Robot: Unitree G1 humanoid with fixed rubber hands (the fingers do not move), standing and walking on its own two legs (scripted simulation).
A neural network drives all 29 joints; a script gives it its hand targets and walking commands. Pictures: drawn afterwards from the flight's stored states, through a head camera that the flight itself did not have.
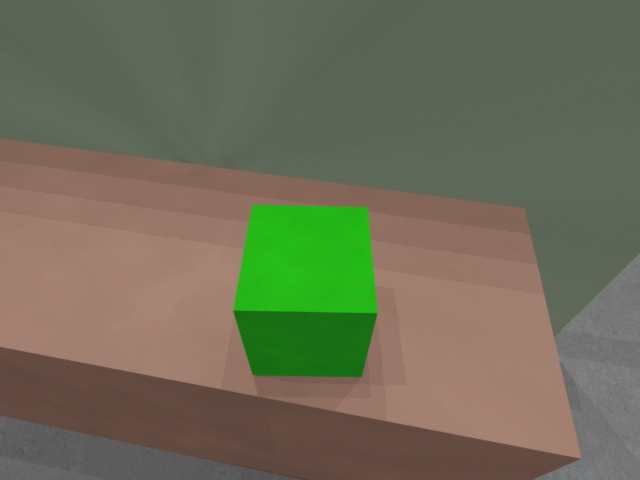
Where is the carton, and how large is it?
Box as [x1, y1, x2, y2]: [233, 205, 376, 376]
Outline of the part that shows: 252,205 233,308 252,374 361,376 376,316 376,302 367,207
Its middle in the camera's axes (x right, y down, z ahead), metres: -0.02 +0.08 +0.60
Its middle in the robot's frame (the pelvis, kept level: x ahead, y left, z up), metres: +0.39 +0.05 -0.04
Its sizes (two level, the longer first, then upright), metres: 0.182 0.174 0.201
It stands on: a pedestal, 0.64 m high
